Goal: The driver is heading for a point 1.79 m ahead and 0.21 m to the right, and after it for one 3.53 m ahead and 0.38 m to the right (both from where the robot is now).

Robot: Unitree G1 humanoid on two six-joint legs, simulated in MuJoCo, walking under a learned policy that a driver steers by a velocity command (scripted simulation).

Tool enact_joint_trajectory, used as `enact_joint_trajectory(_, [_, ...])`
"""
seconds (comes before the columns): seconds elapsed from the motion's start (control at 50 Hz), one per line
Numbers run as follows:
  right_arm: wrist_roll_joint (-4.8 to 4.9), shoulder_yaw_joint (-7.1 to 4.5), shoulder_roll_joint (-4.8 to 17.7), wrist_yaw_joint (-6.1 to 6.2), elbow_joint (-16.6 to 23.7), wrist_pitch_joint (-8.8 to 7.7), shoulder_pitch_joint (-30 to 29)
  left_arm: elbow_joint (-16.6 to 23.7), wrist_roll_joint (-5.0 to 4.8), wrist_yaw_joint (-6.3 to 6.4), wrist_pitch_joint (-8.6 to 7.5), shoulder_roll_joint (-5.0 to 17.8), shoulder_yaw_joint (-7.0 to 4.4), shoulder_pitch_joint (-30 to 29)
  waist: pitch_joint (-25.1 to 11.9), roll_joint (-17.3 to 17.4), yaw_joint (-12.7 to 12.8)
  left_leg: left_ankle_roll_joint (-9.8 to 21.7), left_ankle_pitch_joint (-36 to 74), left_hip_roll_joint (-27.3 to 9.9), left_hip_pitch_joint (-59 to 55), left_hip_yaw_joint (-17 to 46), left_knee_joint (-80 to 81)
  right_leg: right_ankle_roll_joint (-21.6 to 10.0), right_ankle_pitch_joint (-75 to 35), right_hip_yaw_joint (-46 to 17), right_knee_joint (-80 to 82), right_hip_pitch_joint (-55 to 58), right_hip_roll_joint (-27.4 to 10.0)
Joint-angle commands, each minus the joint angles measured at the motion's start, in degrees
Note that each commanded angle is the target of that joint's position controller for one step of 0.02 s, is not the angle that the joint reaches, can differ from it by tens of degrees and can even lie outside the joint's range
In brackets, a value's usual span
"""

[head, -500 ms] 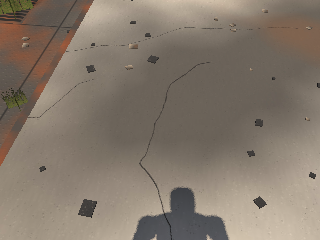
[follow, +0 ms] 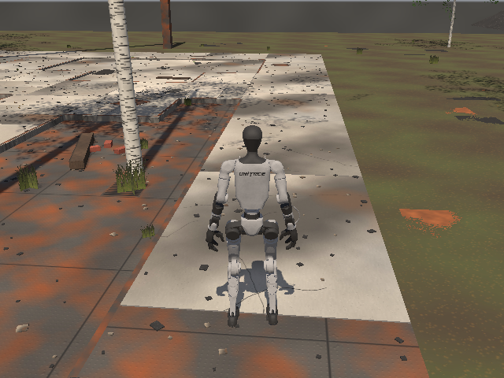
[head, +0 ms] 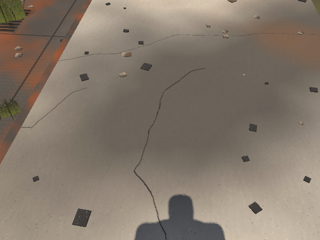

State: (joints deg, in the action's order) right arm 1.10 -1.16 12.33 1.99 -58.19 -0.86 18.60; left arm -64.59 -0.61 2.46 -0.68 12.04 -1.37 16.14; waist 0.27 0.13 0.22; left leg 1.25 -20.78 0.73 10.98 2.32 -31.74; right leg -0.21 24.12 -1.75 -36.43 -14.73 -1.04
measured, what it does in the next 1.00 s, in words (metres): walks ahead: left foot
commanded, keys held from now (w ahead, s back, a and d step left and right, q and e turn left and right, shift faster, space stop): w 1.00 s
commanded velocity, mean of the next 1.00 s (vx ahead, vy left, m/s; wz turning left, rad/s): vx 0.43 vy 0.00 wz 0.00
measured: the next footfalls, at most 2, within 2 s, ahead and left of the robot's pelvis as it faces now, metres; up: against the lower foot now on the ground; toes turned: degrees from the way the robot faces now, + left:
left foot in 0.54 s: +0.41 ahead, +0.11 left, +0.00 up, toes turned +2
right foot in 1.10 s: +0.73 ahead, -0.12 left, +0.00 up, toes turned -2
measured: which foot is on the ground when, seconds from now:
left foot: down 0.00-0.10, up 0.12-0.52, down 0.54-1.00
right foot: down 0.00-0.54, up 0.56-1.00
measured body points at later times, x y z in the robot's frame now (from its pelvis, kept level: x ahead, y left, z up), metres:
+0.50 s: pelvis +0.19 +0.00 -0.01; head +0.23 -0.01 +0.44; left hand +0.06 +0.23 -0.13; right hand +0.44 -0.21 -0.10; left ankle +0.37 +0.12 -0.71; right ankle +0.00 -0.12 -0.73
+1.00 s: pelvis +0.48 +0.01 +0.01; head +0.51 +0.01 +0.46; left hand +0.69 +0.25 -0.09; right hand +0.44 -0.25 -0.14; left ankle +0.37 +0.11 -0.73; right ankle +0.68 -0.13 -0.69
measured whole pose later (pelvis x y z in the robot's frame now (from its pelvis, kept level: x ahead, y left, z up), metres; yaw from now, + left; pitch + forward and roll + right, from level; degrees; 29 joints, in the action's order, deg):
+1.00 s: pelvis +0.48 +0.01 +0.01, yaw +0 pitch +2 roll +2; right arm 0.9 -2.3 14.1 0.1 -58.8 -5.0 22.0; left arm -48.1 -1.0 -0.9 -5.1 13.8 -2.4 2.1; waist 0.9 -2.1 -5.0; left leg 2.5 -15.6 4.2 -3.2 -2.5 -10.6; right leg -1.0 -3.9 -0.6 -32.4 -36.3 -5.6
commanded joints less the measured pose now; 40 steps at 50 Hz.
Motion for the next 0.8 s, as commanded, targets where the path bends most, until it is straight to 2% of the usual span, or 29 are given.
enact_joint_trajectory(0.02, [0.63, -2.76, 11.4, 0.02, 1.6, -1.50, 2.7, 3.8, -0.59, -1.23, -3.19, 2.7, -0.28, -1.7, 9.9, 10.9, -0.8, 11.7, -28.1, -16.4, 8.0, 24.7, 21.9, -2.5, 1.6, 3.2, -7.6, -8.5, 0.7])
enact_joint_trajectory(0.04, [0.73, -2.60, 10.8, -0.17, 2.5, -1.71, 0.0, 3.6, -0.98, -1.69, -3.87, 2.3, -0.23, 0.0, 10.4, 10.4, 1.0, 11.1, -25.5, -15.8, 9.8, 22.9, 21.0, -3.8, 2.4, 3.3, -3.6, -5.6, 0.3])
enact_joint_trajectory(0.06, [1.13, -2.35, 10.1, -0.39, 3.8, -1.68, -3.8, 2.3, -1.18, -1.96, -4.38, 1.9, -0.29, 4.2, 10.2, 9.4, 3.8, 9.0, -21.8, -13.1, 13.7, 18.1, 18.4, -4.9, 0.7, 3.9, 5.0, 2.4, 0.6])
enact_joint_trajectory(0.08, [1.21, -2.05, 8.9, -0.52, 4.9, -1.74, -6.5, 0.2, -0.80, -2.02, -4.58, 2.9, -0.83, 9.2, 9.5, 5.9, 5.8, 6.4, -14.9, -8.6, 17.3, 12.0, 12.2, -4.7, -3.6, 2.6, 10.9, 10.4, 1.1])
enact_joint_trajectory(0.1, [0.53, -1.12, 5.3, -0.83, 5.7, -2.27, -7.7, -1.5, -0.26, -1.91, -4.64, 6.7, -1.97, 16.3, 5.8, -4.8, 7.5, 2.8, -6.3, -2.6, 22.6, 2.9, -5.4, -6.1, -1.1, -10.4, 17.1, 18.9, -7.0])
enact_joint_trajectory(0.12, [0.73, -0.82, 3.5, -0.47, 8.5, -3.35, -8.1, -2.0, -0.24, -2.81, -5.16, 15.4, -3.86, 22.6, 3.5, -19.7, 8.2, 0.8, -9.4, 3.0, 32.0, -3.0, -20.7, -13.8, 6.9, -35.2, 27.0, 23.4, -19.5])
enact_joint_trajectory(0.14, [1.65, -1.38, 6.0, -0.50, 8.4, -4.22, -8.4, -0.9, 0.84, -3.06, -6.00, 11.7, -2.56, 18.8, 5.6, -12.4, 5.8, 1.6, -10.7, 0.1, 35.6, 2.6, -31.7, -16.0, 9.7, -41.3, 28.6, 20.5, -22.4])
enact_joint_trajectory(0.16, [2.12, -1.43, 6.2, -1.11, 7.9, -4.85, -7.3, 0.9, 0.54, -3.04, -6.52, 8.3, -1.74, 14.5, 8.5, -7.7, 3.6, 2.9, -5.1, -2.5, 38.6, 4.0, -36.0, -14.6, 7.5, -35.0, 28.0, 19.4, -20.7])
enact_joint_trajectory(0.18, [1.64, -1.49, 5.8, -1.55, 6.7, -5.26, -6.1, 2.2, 0.22, -3.27, -6.70, 7.2, -1.34, 11.8, 8.0, -5.8, 2.5, 3.6, 0.2, -4.4, 38.6, 2.9, -36.0, -12.5, 3.5, -27.9, 28.0, 19.3, -17.6])
enact_joint_trajectory(0.2, [0.99, -2.01, 6.8, -1.74, 6.7, -5.64, -7.3, 2.8, -0.06, -3.45, -6.50, 6.6, -1.03, 10.6, 8.2, -4.6, 2.2, 3.6, 4.2, -5.8, 39.2, 2.0, -33.7, -10.8, -3.2, -22.6, 28.4, 19.8, -15.8])
enact_joint_trajectory(0.22, [0.39, -2.53, 7.6, -2.09, 6.9, -5.75, -8.6, 2.9, 0.17, -3.39, -6.02, 4.3, -0.33, 11.2, 7.2, -4.5, 2.4, 3.4, 7.3, -6.7, 37.4, 0.8, -31.5, -9.0, -10.6, -17.0, 28.6, 19.9, -13.1])
enact_joint_trajectory(0.24, [0.35, -2.44, 6.5, -2.56, 7.1, -5.69, -9.3, 2.7, 0.44, -3.16, -5.61, 4.1, -0.14, 12.8, 6.4, -6.5, 2.6, 2.7, 9.1, -6.9, 35.6, -0.4, -29.2, -8.8, -16.7, -13.6, 28.6, 19.5, -12.0])
enact_joint_trajectory(0.28, [0.24, -2.02, 4.6, -3.17, 8.0, -5.25, -12.2, 2.7, 0.67, -2.38, -4.84, 4.5, 0.01, 15.0, 5.8, -5.7, 3.2, 1.0, 11.7, -6.5, 35.2, -2.7, -24.5, -9.1, -25.2, -8.9, 28.6, 19.7, -10.6])
enact_joint_trajectory(0.34, [0.29, -0.79, 2.3, -3.48, 11.4, -5.07, -20.9, 4.1, 0.92, -1.36, -4.22, 7.1, -0.31, 14.6, 7.5, -4.7, 4.4, -0.6, 17.4, -4.8, 30.6, -4.8, -11.3, -9.3, -26.4, -5.2, 30.5, 14.0, -9.5])
enact_joint_trajectory(0.4, [0.74, -0.50, 3.3, -4.05, 13.2, -4.95, -25.5, 4.1, 0.30, -1.07, -4.31, 8.8, -0.87, 16.4, 8.8, -6.2, 4.8, -0.4, 21.1, -3.2, 25.1, -5.8, -4.0, -9.9, -25.4, -3.9, 32.2, 12.1, -10.6])
enact_joint_trajectory(0.46, [0.86, -0.85, 5.2, -4.71, 14.6, -5.22, -26.9, 4.0, -0.42, -0.99, -4.13, 9.2, -1.51, 15.8, 8.9, -6.1, 2.8, 2.0, 20.6, -3.0, 23.5, -4.4, 0.3, -8.8, -31.6, -2.9, 29.9, 17.2, -13.1])
enact_joint_trajectory(0.5, [0.70, -2.10, 7.9, -4.77, 13.8, -5.47, -22.1, 4.8, -0.01, -1.02, -3.60, 10.5, -2.14, 14.1, 4.0, -7.5, -1.0, 4.0, 18.2, -0.6, 15.3, -5.6, 0.6, -7.5, -50.5, -1.4, 22.4, 20.2, -13.7])
enact_joint_trajectory(0.52, [0.80, -3.31, 9.9, -4.47, 11.6, -5.37, -14.5, 5.2, 0.40, -1.07, -3.07, 10.7, -2.27, 13.0, -1.0, -8.1, -5.0, 5.4, 17.3, 1.3, 5.8, -6.7, 0.2, -6.4, -59.9, 0.1, 13.4, 19.6, -12.4])
enact_joint_trajectory(0.54, [1.02, -4.64, 12.2, -3.96, 8.6, -5.02, -4.5, 6.1, 0.83, -1.18, -2.75, 10.3, -2.02, 12.1, -7.0, -7.5, -9.6, 7.2, 17.5, 0.4, -8.2, -5.5, 0.1, -4.8, -59.4, 1.4, 1.3, 13.4, -10.0])
enact_joint_trajectory(0.56, [-0.12, -5.75, 16.5, -3.29, 6.5, -4.57, 5.0, 7.7, 1.54, -1.47, -2.95, 6.9, -0.96, 14.0, -15.2, 1.7, -10.5, 11.8, 10.0, -12.4, -27.1, 11.9, 0.8, -2.8, -38.2, 3.4, -18.7, -3.2, -4.8])
enact_joint_trajectory(0.58, [-0.79, -5.43, 17.3, -3.99, 5.6, -4.58, 6.7, 7.3, 0.69, -2.06, -4.43, -1.2, 1.09, 20.1, -23.5, 16.3, -6.4, 19.6, -2.9, -23.8, -37.1, 40.2, 11.9, -0.7, 7.0, -2.2, -35.8, -18.1, 5.1])
enact_joint_trajectory(0.6, [-0.25, -4.01, 12.1, -4.15, 5.8, -4.90, 2.4, 8.2, -1.05, -2.30, -5.97, 5.0, -0.42, 14.4, -15.7, 11.4, -6.9, 16.5, -5.4, -21.0, -30.8, 40.2, 16.6, -2.2, 6.8, -6.8, -42.2, -24.0, 2.0])
enact_joint_trajectory(0.62, [-0.02, -3.35, 9.7, -4.08, 6.7, -5.21, -3.2, 10.1, -2.36, -2.32, -6.84, 7.9, -1.30, 8.7, -6.8, 7.9, -5.3, 14.1, 0.2, -19.6, -21.4, 30.2, 17.3, -3.1, 1.5, -4.8, -42.1, -26.3, -0.9])
enact_joint_trajectory(0.64, [-0.39, -2.99, 8.7, -4.26, 7.5, -5.59, -7.8, 10.6, -2.06, -1.79, -7.17, 8.1, -1.49, 6.0, -3.8, 2.0, -3.2, 12.9, 8.4, -17.7, -12.6, 23.2, 18.6, -3.3, -4.0, -3.8, -39.3, -23.3, -3.9])
enact_joint_trajectory(0.66, [-1.05, -2.63, 7.2, -4.57, 7.7, -5.90, -9.8, 10.7, -1.30, -1.40, -6.80, 7.8, -2.07, 5.2, -1.9, 1.1, -1.3, 12.2, 14.5, -15.5, -6.2, 17.5, 19.8, -3.2, -6.9, -3.3, -36.5, -20.2, -5.7])
enact_joint_trajectory(0.68, [-1.58, -2.20, 5.9, -4.70, 7.2, -6.07, -10.3, 10.5, -1.00, -1.37, -5.98, 6.6, -2.19, 6.8, -2.0, 2.5, 0.6, 11.9, 15.8, -13.8, -2.8, 13.9, 21.4, -3.2, -8.5, -3.7, -34.8, -16.9, -7.0])
enact_joint_trajectory(0.7, [-1.46, -2.10, 5.5, -4.76, 6.5, -6.16, -9.8, 10.5, -0.92, -1.33, -5.27, 5.3, -2.17, 7.6, -1.5, 3.4, 1.3, 12.3, 16.3, -13.1, -0.8, 12.1, 22.9, -3.0, -8.7, -3.3, -33.0, -15.6, -7.5])
enact_joint_trajectory(0.74, [-1.08, -2.16, 6.6, -4.26, 5.1, -6.40, -7.9, 11.7, -0.57, -1.20, -4.30, 5.1, -2.44, 5.6, 0.9, 3.5, 1.8, 13.1, 17.5, -12.5, 2.2, 9.0, 25.2, -2.2, -9.9, -2.3, -29.0, -17.1, -8.3])
enact_joint_trajectory(0.8, [-1.17, -2.57, 9.0, -2.84, 4.0, -6.13, -4.4, 15.2, 0.24, -1.15, -4.18, 6.1, -2.79, -2.9, 3.5, 2.1, 0.2, 13.3, 19.0, -12.5, 0.6, 7.1, 27.0, -0.2, -18.4, -1.6, -19.3, -24.3, -8.9])
Over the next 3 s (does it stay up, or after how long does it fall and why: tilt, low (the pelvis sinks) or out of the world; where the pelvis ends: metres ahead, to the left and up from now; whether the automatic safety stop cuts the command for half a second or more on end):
stays up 1.59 0.02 0.01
